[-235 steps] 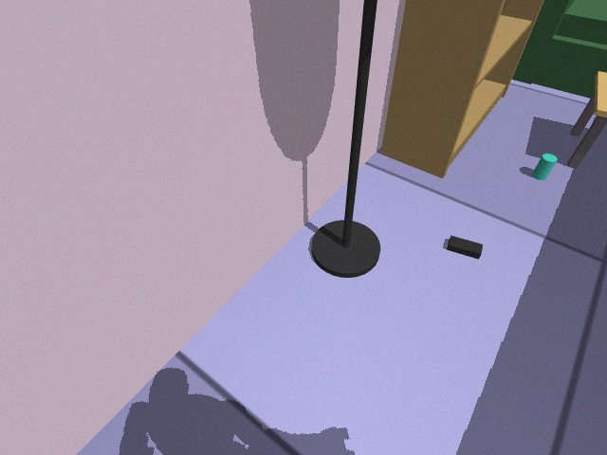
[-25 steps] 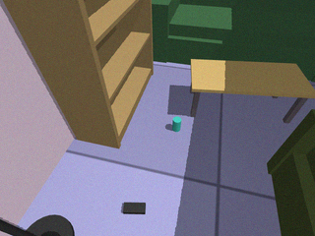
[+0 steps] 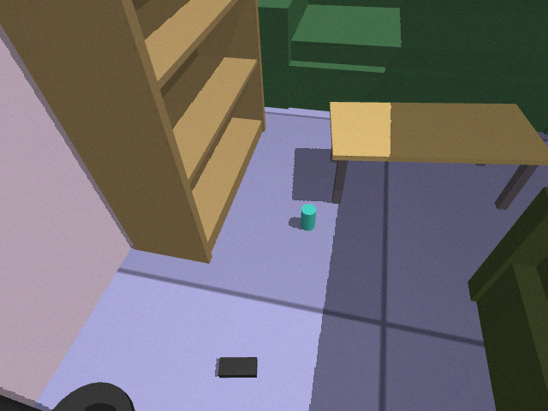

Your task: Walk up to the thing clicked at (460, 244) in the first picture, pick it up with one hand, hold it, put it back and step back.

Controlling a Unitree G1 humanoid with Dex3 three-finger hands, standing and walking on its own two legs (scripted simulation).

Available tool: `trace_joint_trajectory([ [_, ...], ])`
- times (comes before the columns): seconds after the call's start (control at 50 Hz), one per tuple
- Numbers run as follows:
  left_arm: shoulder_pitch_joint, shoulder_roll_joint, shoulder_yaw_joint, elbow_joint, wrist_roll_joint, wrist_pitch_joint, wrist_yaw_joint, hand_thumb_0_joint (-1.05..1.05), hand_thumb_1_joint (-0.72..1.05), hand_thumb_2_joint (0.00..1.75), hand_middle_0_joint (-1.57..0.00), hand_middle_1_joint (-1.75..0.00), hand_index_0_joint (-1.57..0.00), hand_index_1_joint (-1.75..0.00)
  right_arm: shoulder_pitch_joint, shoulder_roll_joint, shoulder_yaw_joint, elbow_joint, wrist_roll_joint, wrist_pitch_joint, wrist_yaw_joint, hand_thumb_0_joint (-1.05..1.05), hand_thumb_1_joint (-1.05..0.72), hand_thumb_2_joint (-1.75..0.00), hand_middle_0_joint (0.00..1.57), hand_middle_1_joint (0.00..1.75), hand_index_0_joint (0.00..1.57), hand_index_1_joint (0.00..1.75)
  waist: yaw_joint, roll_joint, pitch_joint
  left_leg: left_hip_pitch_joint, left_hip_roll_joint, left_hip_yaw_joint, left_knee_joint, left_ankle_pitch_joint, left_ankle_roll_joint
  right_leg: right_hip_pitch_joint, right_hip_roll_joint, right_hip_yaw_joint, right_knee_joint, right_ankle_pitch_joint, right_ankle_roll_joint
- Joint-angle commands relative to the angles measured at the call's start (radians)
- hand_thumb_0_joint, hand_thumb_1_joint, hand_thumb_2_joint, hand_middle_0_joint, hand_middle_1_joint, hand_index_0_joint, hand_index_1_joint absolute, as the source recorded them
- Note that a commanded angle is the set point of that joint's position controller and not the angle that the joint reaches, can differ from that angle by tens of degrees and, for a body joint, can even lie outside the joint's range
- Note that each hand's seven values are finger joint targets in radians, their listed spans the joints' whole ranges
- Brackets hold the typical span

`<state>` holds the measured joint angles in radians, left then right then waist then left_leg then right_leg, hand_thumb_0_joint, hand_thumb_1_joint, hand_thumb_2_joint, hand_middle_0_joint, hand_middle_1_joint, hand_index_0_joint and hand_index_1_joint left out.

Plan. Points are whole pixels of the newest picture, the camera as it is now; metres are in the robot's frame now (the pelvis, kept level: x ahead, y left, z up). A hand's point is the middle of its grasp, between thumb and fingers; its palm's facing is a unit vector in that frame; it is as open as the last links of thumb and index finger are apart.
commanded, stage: walk up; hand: left
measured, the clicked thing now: (238, 367) +0.42 +0.17 -0.76
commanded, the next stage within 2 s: none
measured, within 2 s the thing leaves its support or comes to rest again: neither
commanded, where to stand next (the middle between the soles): +0.04 +0.00 m, yaw +0 degrees
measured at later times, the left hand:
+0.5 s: hand out of the picture +0.09 +0.28 -0.15, palm faces +0.01 -0.92 -0.39, open 7.3 cm
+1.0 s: hand out of the picture +0.10 +0.30 -0.20, palm faces -0.14 -0.93 -0.33, open 7.3 cm
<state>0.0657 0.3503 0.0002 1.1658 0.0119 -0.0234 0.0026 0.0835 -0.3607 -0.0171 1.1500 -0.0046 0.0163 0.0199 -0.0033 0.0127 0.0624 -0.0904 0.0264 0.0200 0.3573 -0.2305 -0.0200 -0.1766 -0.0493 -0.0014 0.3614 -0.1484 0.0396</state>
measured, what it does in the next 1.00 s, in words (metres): steps on the spot: left foot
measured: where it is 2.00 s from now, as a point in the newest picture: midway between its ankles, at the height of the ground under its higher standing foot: outside the picture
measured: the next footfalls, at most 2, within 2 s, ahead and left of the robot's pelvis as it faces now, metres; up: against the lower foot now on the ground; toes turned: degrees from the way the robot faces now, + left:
left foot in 0.62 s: +0.13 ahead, +0.19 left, +0.00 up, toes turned +2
right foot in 1.04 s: +0.02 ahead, -0.15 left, +0.00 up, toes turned -4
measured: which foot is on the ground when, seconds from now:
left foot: down 0.00-0.40, up 0.42-0.60, down 0.62-1.00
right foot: down 0.00-0.62, up 0.64-1.00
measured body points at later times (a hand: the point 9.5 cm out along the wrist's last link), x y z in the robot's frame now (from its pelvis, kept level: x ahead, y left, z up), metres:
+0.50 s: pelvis +0.02 +0.01 -0.01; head +0.02 +0.00 +0.44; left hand +0.09 +0.32 -0.12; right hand +0.09 -0.31 -0.13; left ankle -0.01 +0.14 -0.72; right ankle +0.03 -0.14 -0.75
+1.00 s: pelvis +0.00 +0.02 -0.04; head +0.05 +0.06 +0.41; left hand +0.11 +0.35 -0.18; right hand +0.05 -0.34 -0.10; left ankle +0.09 +0.19 -0.75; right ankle -0.01 -0.15 -0.72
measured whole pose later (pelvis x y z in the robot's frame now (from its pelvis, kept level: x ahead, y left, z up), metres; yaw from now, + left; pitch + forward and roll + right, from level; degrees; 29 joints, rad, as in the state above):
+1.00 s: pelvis +0.00 +0.02 -0.04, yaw -6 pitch -3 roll +0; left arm 0.20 0.47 0.10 0.88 0.03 0.10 -0.07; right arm 0.24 -0.45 -0.07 0.84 -0.04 -0.04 -0.05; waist 0.01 -0.10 0.15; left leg -0.41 0.14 0.06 0.76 -0.29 -0.02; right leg -0.42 -0.04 0.11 1.00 -0.50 0.01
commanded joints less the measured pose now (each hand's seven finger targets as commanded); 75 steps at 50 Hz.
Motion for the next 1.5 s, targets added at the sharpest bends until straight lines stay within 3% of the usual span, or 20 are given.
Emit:
trace_joint_trajectory([
  [0.0,-0.06,0.217,0.045,-0.064,-0.003,-0.022,0.012,0.0,0.9,0.9,-0.2,-0.3,-0.2,-0.3,-0.053,-0.216,-0.044,-0.061,0.0,-0.026,-0.016,0.0,-0.9,-0.9,0.2,0.3,0.2,0.3,0.005,-0.011,-0.111,-0.029,0.096,-0.067,-0.08,0.14,0.041,0.083,-0.088,0.06,-0.031,0.15,-0.043],
  [0.32,-0.073,0.211,0.05,-0.079,-0.001,-0.019,0.015,0.0,0.9,0.9,-0.2,-0.3,-0.2,-0.3,-0.024,-0.206,-0.045,-0.069,-0.001,-0.024,-0.017,0.0,-0.9,-0.9,0.2,0.3,0.2,0.3,-0.001,-0.02,-0.106,-0.009,0.097,-0.056,-0.08,0.163,0.041,0.084,-0.087,0.061,-0.029,0.177,-0.045],
  [0.38,0.197,0.376,0.124,-0.064,0.025,-0.035,0.029,0.0,0.9,0.9,-0.2,-0.3,-0.2,-0.3,-0.032,-0.227,-0.084,-0.178,-0.047,0.006,0.031,0.0,-0.9,-0.9,0.2,0.3,0.2,0.3,0.081,-0.144,-0.043,-0.384,-0.011,0.023,0.3,-0.338,0.067,0.21,-0.242,0.365,-0.169,-0.618,-0.187],
  [0.42,0.176,0.386,0.143,-0.127,0.035,-0.052,0.039,0.0,0.9,0.9,-0.2,-0.3,-0.2,-0.3,-0.047,-0.236,-0.092,-0.219,-0.06,0.014,0.049,0.0,-0.9,-0.9,0.2,0.3,0.2,0.3,0.086,-0.139,0.052,-0.547,0.073,-0.116,0.494,-0.265,0.061,0.163,-0.372,0.492,-0.226,-0.597,-0.284],
  [0.5,0.04,0.327,0.123,-0.217,0.038,-0.053,0.028,0.0,0.9,0.9,-0.2,-0.3,-0.2,-0.3,0.063,-0.219,-0.103,-0.221,-0.04,0.0,0.06,0.0,-0.9,-0.9,0.2,0.3,0.2,0.3,-0.001,-0.19,0.001,-0.318,0.097,-0.09,0.409,-0.238,0.029,-0.02,-0.263,0.223,-0.163,-0.272,-0.239],
  [0.56,-0.09,0.202,0.073,-0.244,-0.002,-0.001,0.006,0.0,0.9,0.9,-0.2,-0.3,-0.2,-0.3,0.198,-0.188,-0.102,-0.121,-0.017,-0.027,0.017,0.0,-0.9,-0.9,0.2,0.3,0.2,0.3,-0.085,-0.11,-0.004,0.035,-0.01,0.023,0.104,0.136,-0.003,-0.277,-0.072,-0.016,0.164,0.0,-0.114],
  [0.58,-0.036,0.182,0.076,-0.266,-0.009,0.023,0.006,0.0,0.9,0.9,-0.2,-0.3,-0.2,-0.3,0.21,-0.275,-0.119,-0.137,-0.029,-0.034,-0.008,0.0,-0.9,-0.9,0.2,0.3,0.2,0.3,-0.072,0.019,0.013,-0.04,0.071,-0.088,0.016,0.239,0.014,-0.269,0.022,-0.036,0.349,-0.024,-0.082],
  [0.62,0.065,0.234,0.103,-0.277,-0.003,0.083,0.017,0.0,0.9,0.9,-0.2,-0.3,-0.2,-0.3,0.2,-0.432,-0.14,-0.188,-0.018,-0.037,-0.045,0.0,-0.9,-0.9,0.2,0.3,0.2,0.3,-0.052,0.116,-0.06,-0.179,0.387,-0.465,-0.03,0.45,0.222,-0.23,0.104,0.155,0.669,-0.499,-0.049],
  [0.66,0.133,0.258,0.11,-0.276,0.006,0.118,0.012,0.0,0.9,0.9,-0.2,-0.3,-0.2,-0.3,0.128,-0.395,-0.141,-0.225,-0.006,-0.041,-0.08,0.0,-0.9,-0.9,0.2,0.3,0.2,0.3,0.004,0.063,-0.108,-0.082,0.38,-0.401,0.052,0.504,0.245,-0.31,0.084,0.224,0.889,-0.429,-0.058],
  [0.84,0.151,0.298,0.152,-0.388,0.041,0.127,-0.061,0.0,0.9,0.9,-0.2,-0.3,-0.2,-0.3,0.276,-0.386,-0.168,-0.311,-0.013,-0.09,-0.128,0.0,-0.9,-0.9,0.2,0.3,0.2,0.3,-0.003,0.12,-0.104,0.003,0.335,-0.26,0.125,0.18,0.241,-0.495,0.043,0.249,0.928,-0.3,-0.03],
  [1.0,0.363,0.254,0.161,-0.255,0.009,0.075,-0.056,0.0,0.9,0.9,-0.2,-0.3,-0.2,-0.3,0.086,-0.361,-0.121,-0.4,-0.043,-0.04,-0.057,0.0,-0.9,-0.9,0.2,0.3,0.2,0.3,0.086,0.173,-0.044,-0.518,0.187,-0.079,0.251,-0.399,0.166,0.061,0.059,-0.048,0.306,-0.292,-0.052],
  [1.02,0.403,0.29,0.173,-0.247,0.025,0.066,-0.045,0.0,0.9,0.9,-0.2,-0.3,-0.2,-0.3,0.102,-0.286,-0.097,-0.398,-0.039,-0.031,-0.061,0.0,-0.9,-0.9,0.2,0.3,0.2,0.3,0.121,-0.039,-0.028,-0.583,0.111,-0.005,0.471,-0.441,0.122,0.071,0.043,0.018,0.154,-0.356,-0.064],
  [1.04,0.357,0.373,0.188,-0.298,0.047,0.053,-0.037,0.0,0.9,0.9,-0.2,-0.3,-0.2,-0.3,0.137,-0.202,-0.067,-0.413,-0.025,-0.032,-0.066,0.0,-0.9,-0.9,0.2,0.3,0.2,0.3,0.108,-0.304,0.031,-0.713,-0.022,0.048,0.72,-0.469,0.057,-0.037,-0.192,0.469,-0.05,-0.583,-0.151],
  [1.06,0.185,0.451,0.181,-0.364,0.05,0.047,-0.026,0.0,0.9,0.9,-0.2,-0.3,-0.2,-0.3,0.069,-0.252,-0.087,-0.41,-0.011,-0.035,-0.091,0.0,-0.9,-0.9,0.2,0.3,0.2,0.3,0.079,-0.251,0.07,-0.633,-0.042,-0.188,0.768,-0.426,0.043,-0.24,-0.316,0.709,-0.161,-0.577,-0.26],
  [1.12,0.082,0.349,0.155,-0.367,0.027,0.016,-0.005,0.0,0.9,0.9,-0.2,-0.3,-0.2,-0.3,0.184,-0.287,-0.091,-0.313,0.014,-0.048,-0.073,0.0,-0.9,-0.9,0.2,0.3,0.2,0.3,-0.001,-0.118,0.05,-0.525,0.002,-0.16,0.734,-0.244,0.04,-0.163,-0.213,0.406,0.016,-0.378,-0.232],
  [1.3,0.318,0.387,0.164,-0.341,0.01,-0.069,0.061,0.0,0.9,0.9,-0.2,-0.3,-0.2,-0.3,0.098,-0.267,-0.121,-0.419,-0.061,0.003,0.026,0.0,-0.9,-0.9,0.2,0.3,0.2,0.3,0.066,-0.145,0.008,-0.625,0.039,-0.135,0.644,-0.239,0.023,0.14,-0.333,0.323,0.137,0.301,-0.304],
  [1.4,0.139,0.296,0.108,-0.398,-0.002,-0.034,0.03,0.0,0.9,0.9,-0.2,-0.3,-0.2,-0.3,0.256,-0.217,-0.119,-0.327,0.005,-0.045,0.007,0.0,-0.9,-0.9,0.2,0.3,0.2,0.3,-0.038,-0.195,-0.077,-0.109,-0.076,0.071,0.225,0.045,0.043,-0.139,-0.122,0.013,0.386,0.301,-0.171],
  [1.42,0.16,0.234,0.088,-0.393,-0.012,-0.02,0.028,0.0,0.9,0.9,-0.2,-0.3,-0.2,-0.3,0.315,-0.254,-0.13,-0.297,0.0,-0.059,-0.01,0.0,-0.9,-0.9,0.2,0.3,0.2,0.3,-0.066,-0.067,-0.114,0.025,-0.059,0.028,0.192,0.165,0.053,-0.222,-0.072,-0.024,0.571,0.186,-0.134],
  [1.46,0.204,0.201,0.075,-0.399,-0.028,0.008,0.037,0.0,0.9,0.9,-0.2,-0.3,-0.2,-0.3,0.308,-0.398,-0.139,-0.348,0.01,-0.078,-0.033,0.0,-0.9,-0.9,0.2,0.3,0.2,0.3,-0.059,0.099,-0.216,0.006,0.396,-0.613,0.102,0.441,0.29,-0.337,0.057,0.095,0.769,-0.47,-0.063],
  [1.48,0.162,0.266,0.087,-0.366,-0.026,0.022,0.044,0.0,0.9,0.9,-0.2,-0.3,-0.2,-0.3,0.252,-0.387,-0.136,-0.342,0.024,-0.074,-0.036,0.0,-0.9,-0.9,0.2,0.3,0.2,0.3,-0.041,0.004,-0.169,-0.115,0.398,-0.621,0.093,0.353,0.341,-0.276,0.021,0.159,0.821,-0.492,-0.067],
])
